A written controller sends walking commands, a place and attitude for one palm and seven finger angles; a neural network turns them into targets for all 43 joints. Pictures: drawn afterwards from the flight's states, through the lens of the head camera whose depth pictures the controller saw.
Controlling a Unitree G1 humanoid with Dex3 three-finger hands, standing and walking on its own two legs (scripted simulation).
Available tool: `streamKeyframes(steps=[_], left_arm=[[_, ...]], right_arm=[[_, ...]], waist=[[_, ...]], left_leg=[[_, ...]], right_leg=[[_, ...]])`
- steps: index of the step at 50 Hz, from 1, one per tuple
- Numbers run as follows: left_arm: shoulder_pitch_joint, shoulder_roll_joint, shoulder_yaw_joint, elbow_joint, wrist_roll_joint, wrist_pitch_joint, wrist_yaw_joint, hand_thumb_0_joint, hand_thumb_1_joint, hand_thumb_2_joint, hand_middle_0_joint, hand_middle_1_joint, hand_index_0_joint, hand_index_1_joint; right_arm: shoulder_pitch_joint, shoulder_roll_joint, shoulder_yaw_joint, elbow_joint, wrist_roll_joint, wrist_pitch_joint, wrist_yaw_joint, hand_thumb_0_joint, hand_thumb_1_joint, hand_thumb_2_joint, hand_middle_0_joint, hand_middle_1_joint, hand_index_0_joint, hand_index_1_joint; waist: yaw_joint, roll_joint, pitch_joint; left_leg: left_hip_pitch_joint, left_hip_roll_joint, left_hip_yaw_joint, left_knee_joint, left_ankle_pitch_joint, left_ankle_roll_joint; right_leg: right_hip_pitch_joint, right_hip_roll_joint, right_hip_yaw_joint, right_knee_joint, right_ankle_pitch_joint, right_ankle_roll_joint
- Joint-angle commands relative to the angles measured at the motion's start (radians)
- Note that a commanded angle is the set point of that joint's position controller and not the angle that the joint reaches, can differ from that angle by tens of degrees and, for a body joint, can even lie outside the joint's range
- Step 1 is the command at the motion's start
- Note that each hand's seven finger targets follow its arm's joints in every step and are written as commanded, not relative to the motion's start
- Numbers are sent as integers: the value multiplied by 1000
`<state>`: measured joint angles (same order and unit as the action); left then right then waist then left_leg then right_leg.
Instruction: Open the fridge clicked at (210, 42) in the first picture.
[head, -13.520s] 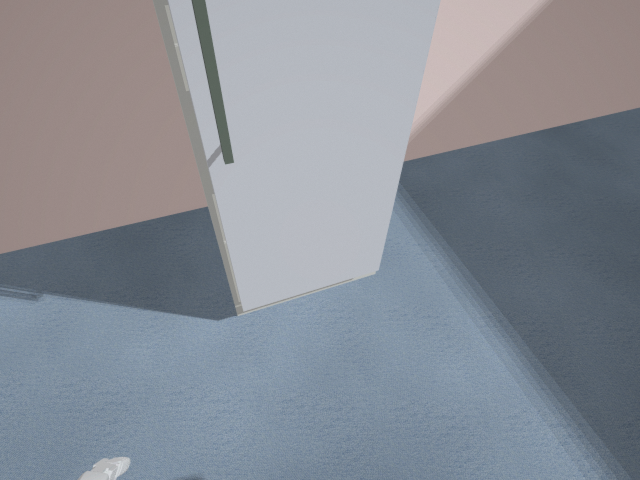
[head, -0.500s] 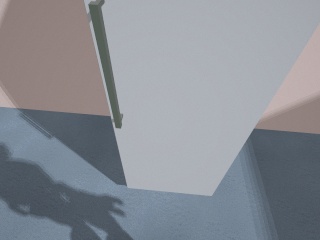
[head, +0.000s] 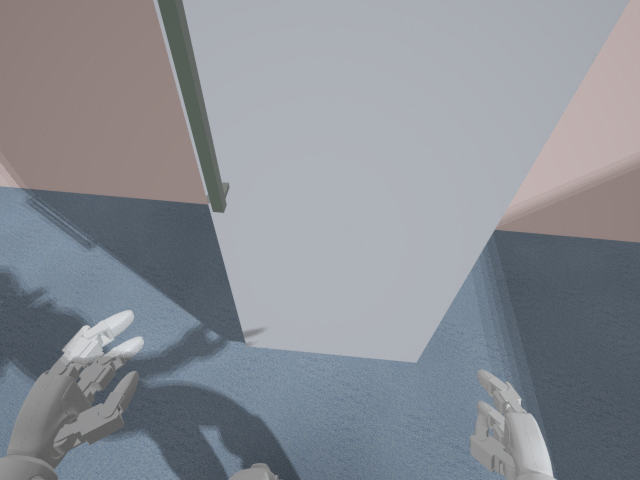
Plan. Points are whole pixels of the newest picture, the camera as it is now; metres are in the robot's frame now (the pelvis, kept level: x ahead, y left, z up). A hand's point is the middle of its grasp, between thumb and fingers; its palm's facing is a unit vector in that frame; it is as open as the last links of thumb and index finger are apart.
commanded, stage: raise the hand to about handle height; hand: left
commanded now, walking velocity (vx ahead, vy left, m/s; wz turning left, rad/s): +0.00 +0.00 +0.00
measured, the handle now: (199, 95) +0.53 +0.19 +0.20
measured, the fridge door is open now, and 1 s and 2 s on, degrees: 0 0 0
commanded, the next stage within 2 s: move the hooked fingers beside the handle in 1.74 s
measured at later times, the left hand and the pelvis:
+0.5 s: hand (49, 321) +0.24 +0.27 +0.13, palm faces +0.04 -1.00 -0.08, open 11.2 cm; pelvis +0.02 +0.01 +0.02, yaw +0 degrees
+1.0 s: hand out of the picture +0.27 +0.30 +0.20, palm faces +0.03 -0.99 -0.11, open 13.8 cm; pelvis +0.02 +0.02 +0.04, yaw +2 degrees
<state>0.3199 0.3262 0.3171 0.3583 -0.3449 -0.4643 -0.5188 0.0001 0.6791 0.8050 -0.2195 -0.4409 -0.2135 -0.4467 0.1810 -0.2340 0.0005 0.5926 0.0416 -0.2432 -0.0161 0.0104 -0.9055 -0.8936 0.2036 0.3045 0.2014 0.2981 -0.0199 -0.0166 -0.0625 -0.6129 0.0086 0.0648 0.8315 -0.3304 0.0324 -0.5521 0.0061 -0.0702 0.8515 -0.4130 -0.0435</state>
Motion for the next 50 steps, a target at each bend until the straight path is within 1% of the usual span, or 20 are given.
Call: streamKeyframes(steps=[1,4,6,8,11,14,16,19,23,24,25,27,31,34,38,39,43,47,49,50], left_arm=[[-140,308,248,-457,-116,-78,-26,0,457,710,-232,-585,-232,-585],[-249,261,175,-615,-106,-121,48,0,387,680,-237,-630,-237,-630],[-249,195,86,-529,-81,-98,53,0,340,660,-240,-660,-240,-660],[-258,195,30,-433,-54,-32,25,0,293,640,-243,-690,-243,-690],[-272,261,39,-353,-35,120,-25,0,223,610,-248,-735,-248,-735],[-221,366,165,-353,-44,228,-15,0,153,580,-253,-780,-253,-780],[-161,382,246,-451,-76,234,16,0,107,560,-257,-810,-257,-810],[-85,343,300,-532,-128,213,72,0,37,530,-262,-855,-262,-855],[-66,239,205,-497,-114,241,82,0,-57,490,-268,-915,-268,-915],[-75,230,182,-467,-103,268,69,0,-80,480,-270,-930,-270,-930],[-114,228,148,-478,-89,289,57,0,-103,470,-272,-945,-272,-945],[-181,245,122,-509,-67,326,46,0,-150,450,-275,-975,-275,-975],[-349,355,191,-662,-52,326,62,0,-243,410,-282,-1035,-282,-1035],[-394,415,264,-687,-54,302,95,0,-313,380,-287,-1080,-287,-1080],[-401,360,240,-550,-65,358,85,0,-407,340,-293,-1140,-293,-1140],[-394,355,233,-510,-61,391,72,0,-430,330,-295,-1155,-295,-1155],[-484,337,157,-452,-37,528,34,0,-500,300,-300,-1200,-300,-1200],[-613,424,213,-561,-33,562,30,0,-500,300,-300,-1200,-300,-1200],[-657,486,264,-624,-38,539,42,0,-500,300,-300,-1200,-300,-1200],[-686,493,282,-649,-44,525,48,0,-500,300,-300,-1200,-300,-1200]], right_arm=[[-26,-151,-62,-203,-4,-69,-37,0,-900,-900,200,300,200,300],[16,-154,-48,-162,-14,-93,-58,0,-900,-900,200,300,200,300],[21,-161,-40,-125,-4,-107,-72,0,-900,-900,200,300,200,300],[20,-176,-34,-100,9,-115,-86,0,-900,-900,200,300,200,300],[10,-183,-28,-110,25,-118,-105,0,-900,-900,200,300,200,300],[-12,-179,-22,-143,23,-116,-101,0,-900,-900,200,300,200,300],[-24,-155,-16,-170,19,-115,-89,0,-900,-900,200,300,200,300],[-28,-135,-8,-180,12,-126,-70,0,-900,-900,200,300,200,300],[-10,-149,-15,-155,22,-132,-58,0,-900,-900,200,300,200,300],[-7,-156,-13,-152,21,-130,-58,0,-900,-900,200,300,200,300],[1,-165,-15,-148,28,-128,-62,0,-900,-900,200,300,200,300],[2,-170,-13,-151,32,-132,-72,0,-900,-900,200,300,200,300],[-18,-158,-4,-150,27,-140,-94,0,-900,-900,200,300,200,300],[-24,-148,10,-135,21,-140,-102,0,-900,-900,200,300,200,300],[-38,-141,22,-118,32,-123,-103,0,-900,-900,200,300,200,300],[-38,-143,23,-118,33,-115,-99,0,-900,-900,200,300,200,300],[-55,-153,33,-140,50,-83,-95,0,-900,-900,200,300,200,300],[-88,-144,40,-170,48,-65,-91,0,-900,-900,200,300,200,300],[-103,-132,51,-170,41,-61,-89,0,-900,-900,200,300,200,300],[-108,-129,51,-170,41,-61,-89,0,-900,-900,200,300,200,300]], waist=[[60,148,-287],[6,164,-233],[-38,152,-101],[-52,145,-10],[-22,113,-20],[40,103,-116],[73,87,-211],[104,67,-237],[65,89,-144],[66,85,-98],[47,88,-91],[37,80,-86],[46,112,-178],[64,123,-182],[63,172,-99],[74,166,-75],[59,126,-26],[70,100,-140],[81,112,-167],[79,151,-187]], left_leg=[[133,-12,-64,-33,61,-4],[167,8,-96,-22,54,6],[139,12,-108,-24,-4,9],[97,12,-117,-46,-74,12],[93,10,-115,-76,-68,14],[136,10,-122,-101,22,11],[189,11,-116,-124,123,8],[235,8,-110,-158,221,1],[283,11,-95,-198,226,-1],[279,11,-98,-206,229,0],[291,13,-99,-220,215,2],[310,17,-113,-245,178,7],[424,19,-132,-282,208,9],[467,20,-139,-313,228,0],[482,22,-150,-365,207,-18],[472,19,-146,-374,215,-18],[455,19,-158,-412,154,-18],[526,8,-153,-408,201,-8],[557,6,-147,-408,234,-8],[578,5,-147,-415,242,-11]], right_leg=[[70,-19,147,-176,-12,26],[12,3,131,-175,1,22],[-52,3,125,-199,-39,24],[-75,-3,133,-239,-107,29],[-15,-29,176,-306,-144,41],[103,-39,172,-313,-76,41],[194,-32,133,-287,74,41],[254,-1,71,-254,264,35],[169,15,20,-258,317,42],[164,16,28,-273,324,41],[149,15,19,-280,305,42],[143,15,15,-301,252,43],[207,15,14,-331,246,29],[249,22,6,-355,252,21],[246,18,-8,-384,252,19],[263,20,-4,-400,264,15],[249,13,-5,-423,235,23],[305,15,4,-439,260,19],[334,18,10,-455,276,13],[343,17,9,-458,279,11]])
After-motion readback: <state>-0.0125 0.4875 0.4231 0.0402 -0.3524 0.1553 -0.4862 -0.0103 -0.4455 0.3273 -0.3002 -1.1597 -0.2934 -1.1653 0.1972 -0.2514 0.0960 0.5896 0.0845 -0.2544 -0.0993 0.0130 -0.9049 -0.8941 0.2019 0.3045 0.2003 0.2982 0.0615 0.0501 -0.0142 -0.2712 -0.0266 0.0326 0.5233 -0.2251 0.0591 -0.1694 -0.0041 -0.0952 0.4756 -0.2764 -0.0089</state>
